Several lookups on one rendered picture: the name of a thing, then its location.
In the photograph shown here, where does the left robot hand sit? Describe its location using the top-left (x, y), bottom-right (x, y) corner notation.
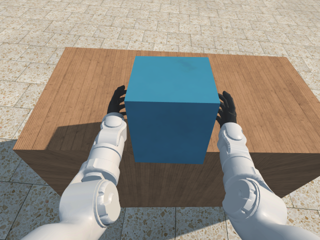
top-left (107, 85), bottom-right (127, 116)

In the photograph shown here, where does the right robot hand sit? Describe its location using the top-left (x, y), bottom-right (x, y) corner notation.
top-left (216, 91), bottom-right (237, 129)

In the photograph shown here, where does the robot right upper arm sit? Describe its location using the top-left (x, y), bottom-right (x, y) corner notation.
top-left (222, 179), bottom-right (320, 240)

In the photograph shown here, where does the robot left forearm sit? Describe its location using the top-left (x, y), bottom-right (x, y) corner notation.
top-left (58, 112), bottom-right (127, 219)

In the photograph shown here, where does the pedestal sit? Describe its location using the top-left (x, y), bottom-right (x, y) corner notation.
top-left (12, 47), bottom-right (320, 208)

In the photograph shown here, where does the robot right forearm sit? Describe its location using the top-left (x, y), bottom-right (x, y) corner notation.
top-left (217, 122), bottom-right (274, 194)

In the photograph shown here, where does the robot left upper arm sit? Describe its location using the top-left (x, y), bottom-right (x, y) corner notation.
top-left (20, 179), bottom-right (121, 240)

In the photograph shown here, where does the carton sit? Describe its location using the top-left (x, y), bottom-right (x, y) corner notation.
top-left (124, 56), bottom-right (221, 164)

